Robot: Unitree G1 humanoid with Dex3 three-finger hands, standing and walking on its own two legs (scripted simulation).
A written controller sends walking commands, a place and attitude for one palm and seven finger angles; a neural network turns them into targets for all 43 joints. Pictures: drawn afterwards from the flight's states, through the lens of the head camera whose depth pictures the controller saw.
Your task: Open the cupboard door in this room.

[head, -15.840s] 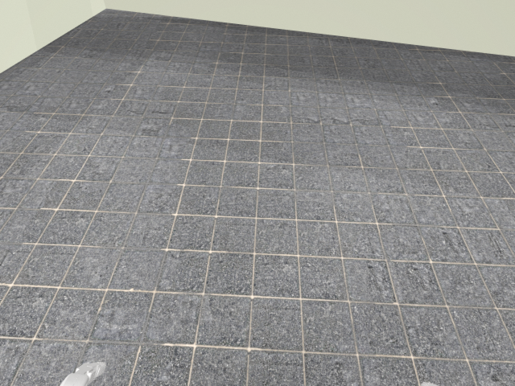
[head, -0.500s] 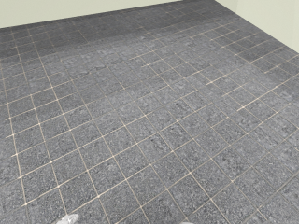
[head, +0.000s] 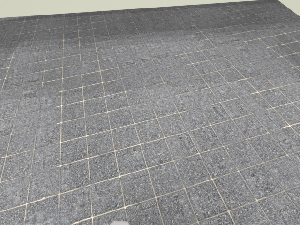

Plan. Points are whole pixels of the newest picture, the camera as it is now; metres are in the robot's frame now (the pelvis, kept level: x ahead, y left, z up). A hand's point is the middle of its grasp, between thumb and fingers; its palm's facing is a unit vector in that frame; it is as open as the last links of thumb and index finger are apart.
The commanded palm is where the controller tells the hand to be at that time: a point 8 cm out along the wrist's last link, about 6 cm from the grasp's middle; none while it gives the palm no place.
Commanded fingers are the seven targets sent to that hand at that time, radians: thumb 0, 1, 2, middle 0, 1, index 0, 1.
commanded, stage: turn or walk to find it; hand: left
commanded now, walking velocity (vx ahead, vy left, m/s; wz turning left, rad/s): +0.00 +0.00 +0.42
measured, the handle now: out of the picture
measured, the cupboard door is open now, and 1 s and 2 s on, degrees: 0 0 0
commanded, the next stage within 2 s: stand and wait in 1.02 s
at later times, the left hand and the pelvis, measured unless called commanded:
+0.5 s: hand out of the picture +0.03 +0.27 -0.16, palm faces +0.20 -0.95 -0.25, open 7.3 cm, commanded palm none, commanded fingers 0.00 0.90 0.90 -0.20 -0.30 -0.20 -0.30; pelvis -0.02 +0.05 +0.00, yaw +11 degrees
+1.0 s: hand out of the picture -0.05 +0.19 -0.15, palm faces +0.41 -0.87 -0.28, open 7.3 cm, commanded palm none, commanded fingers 0.00 0.90 0.90 -0.20 -0.30 -0.20 -0.30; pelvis -0.04 -0.02 +0.00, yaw +24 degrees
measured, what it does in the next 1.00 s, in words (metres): steps on the spot, turning left: left foot, then right foot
